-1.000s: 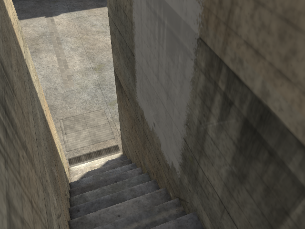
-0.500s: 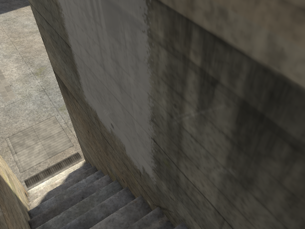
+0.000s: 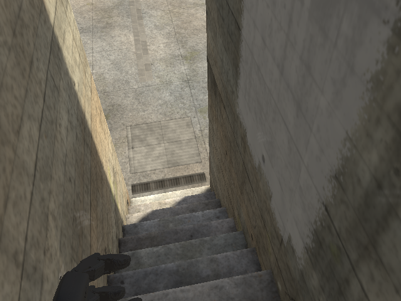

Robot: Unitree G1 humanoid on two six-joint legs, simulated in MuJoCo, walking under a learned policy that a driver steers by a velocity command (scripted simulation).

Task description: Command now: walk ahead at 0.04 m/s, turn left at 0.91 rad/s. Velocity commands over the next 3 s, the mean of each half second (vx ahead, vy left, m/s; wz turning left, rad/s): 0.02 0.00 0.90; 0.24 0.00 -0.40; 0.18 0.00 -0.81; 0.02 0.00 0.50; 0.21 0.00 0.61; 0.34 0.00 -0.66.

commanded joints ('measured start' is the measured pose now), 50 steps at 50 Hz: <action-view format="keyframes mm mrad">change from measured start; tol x64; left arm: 1 135 153 62 25 -29 -29 19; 50 222 71 86 9 -94 20 35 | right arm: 1 56 -76 -21 -121 -26 -44 38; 50 460 -74 2 45 -67 -82 73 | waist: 1 25 -386 -87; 50 -198 34 -150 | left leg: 1 -471 131 97 344 25 -68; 10 361 261 247 -519 451 110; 15 154 459 -446 -394 1057 256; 33 12 350 130 142 1166 119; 37 -868 261 334 1217 -145 -218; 50 605 468 32 -468 701 -48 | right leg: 1 422 -367 594 -460 419 -385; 13 -590 -12 127 519 -116 -14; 37 963 -181 274 -359 1133 -432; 42 337 -164 630 -571 -402 -400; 50 -181 276 306 356 -335 -144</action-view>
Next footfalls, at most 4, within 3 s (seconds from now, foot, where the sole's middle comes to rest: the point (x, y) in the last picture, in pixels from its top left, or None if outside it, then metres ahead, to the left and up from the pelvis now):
0.20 left None -0.01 0.09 -0.72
0.70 right None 0.21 -0.04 -0.93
0.98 left None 0.24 0.22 -0.93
1.44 right None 0.46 -0.04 -1.14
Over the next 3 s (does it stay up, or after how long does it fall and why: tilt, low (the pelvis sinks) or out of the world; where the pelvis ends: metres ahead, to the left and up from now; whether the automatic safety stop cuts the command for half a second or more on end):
stays up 0.89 0.13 -0.81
